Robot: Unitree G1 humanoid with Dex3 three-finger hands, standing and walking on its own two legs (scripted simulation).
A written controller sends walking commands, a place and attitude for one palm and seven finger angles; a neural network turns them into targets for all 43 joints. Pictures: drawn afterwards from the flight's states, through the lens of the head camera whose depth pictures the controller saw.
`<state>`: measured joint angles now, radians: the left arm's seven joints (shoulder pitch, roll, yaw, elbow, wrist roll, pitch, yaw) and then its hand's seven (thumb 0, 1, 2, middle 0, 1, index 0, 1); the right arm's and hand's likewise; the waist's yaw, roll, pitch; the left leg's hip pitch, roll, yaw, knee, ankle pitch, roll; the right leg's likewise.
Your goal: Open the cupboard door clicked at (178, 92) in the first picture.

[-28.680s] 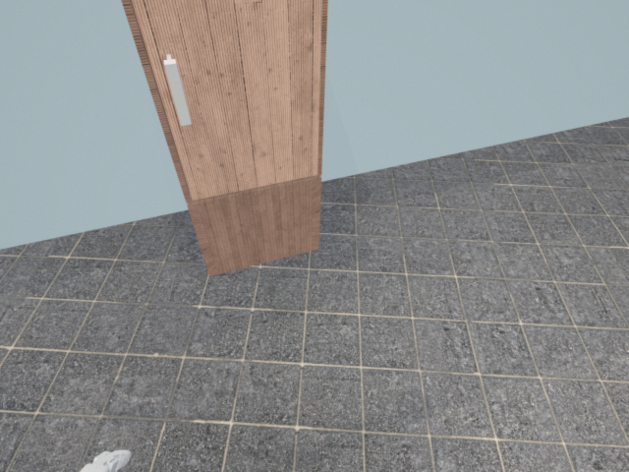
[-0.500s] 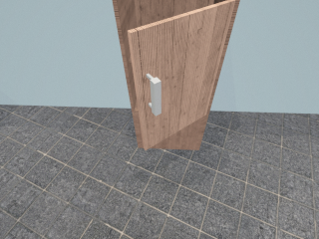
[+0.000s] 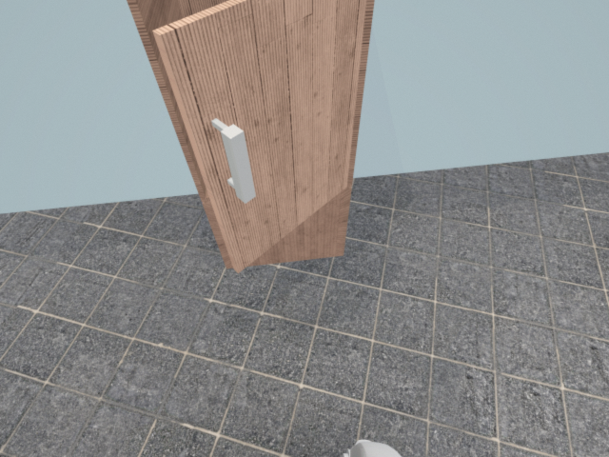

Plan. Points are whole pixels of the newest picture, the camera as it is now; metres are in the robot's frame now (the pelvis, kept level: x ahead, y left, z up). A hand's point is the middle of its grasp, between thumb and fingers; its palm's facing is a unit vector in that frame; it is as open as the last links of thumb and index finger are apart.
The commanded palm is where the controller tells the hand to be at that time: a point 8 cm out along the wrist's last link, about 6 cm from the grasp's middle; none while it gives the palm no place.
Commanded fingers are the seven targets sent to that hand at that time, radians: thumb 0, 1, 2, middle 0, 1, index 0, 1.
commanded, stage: walk to a spot facing it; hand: left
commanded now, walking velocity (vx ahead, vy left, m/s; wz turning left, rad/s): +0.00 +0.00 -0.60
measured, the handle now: (232, 161) +0.56 +0.16 +0.03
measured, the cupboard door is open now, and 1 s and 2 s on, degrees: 38 38 38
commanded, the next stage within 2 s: none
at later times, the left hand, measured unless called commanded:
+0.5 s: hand out of the picture +0.11 +0.17 -0.17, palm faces -0.21 -0.95 -0.23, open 7.4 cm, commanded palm none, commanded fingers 0.00 0.90 0.90 -0.20 -0.30 -0.20 -0.30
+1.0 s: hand (276, 417) +0.19 +0.06 -0.15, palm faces -0.56 -0.78 -0.27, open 7.4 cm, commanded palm none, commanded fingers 0.00 0.90 0.90 -0.20 -0.30 -0.20 -0.30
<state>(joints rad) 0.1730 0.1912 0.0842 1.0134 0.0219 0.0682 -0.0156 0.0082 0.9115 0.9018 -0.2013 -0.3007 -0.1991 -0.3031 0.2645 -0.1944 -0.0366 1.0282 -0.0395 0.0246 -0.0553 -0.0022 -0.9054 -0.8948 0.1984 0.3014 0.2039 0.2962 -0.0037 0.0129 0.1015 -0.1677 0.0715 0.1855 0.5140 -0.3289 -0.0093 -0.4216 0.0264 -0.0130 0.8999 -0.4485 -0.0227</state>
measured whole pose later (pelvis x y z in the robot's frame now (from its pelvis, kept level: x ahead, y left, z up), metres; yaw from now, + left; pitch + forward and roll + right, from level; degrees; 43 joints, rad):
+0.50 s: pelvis +0.01 -0.02 +0.00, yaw -17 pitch +2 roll +0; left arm 0.23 0.21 0.08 0.93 0.02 0.05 0.00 0.01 0.91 0.90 -0.21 -0.30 -0.20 -0.30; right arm 0.07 -0.22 -0.04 0.85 0.00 0.01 -0.03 0.00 -0.91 -0.90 0.20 0.30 0.20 0.30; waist 0.03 -0.01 0.07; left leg -0.28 0.04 -0.03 0.52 -0.28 -0.02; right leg -0.37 0.13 0.17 0.57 -0.25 -0.02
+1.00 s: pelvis +0.00 -0.06 +0.00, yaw -36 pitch +1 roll +2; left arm 0.17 0.23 0.06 0.89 0.02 0.04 0.00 0.01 0.91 0.90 -0.20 -0.30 -0.20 -0.30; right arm 0.17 -0.26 -0.05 0.90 -0.01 0.07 -0.02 0.00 -0.91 -0.90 0.20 0.30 0.20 0.30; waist -0.01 -0.01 0.12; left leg -0.48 0.07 0.03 1.05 -0.43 -0.07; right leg -0.32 0.04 0.06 0.53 -0.23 -0.05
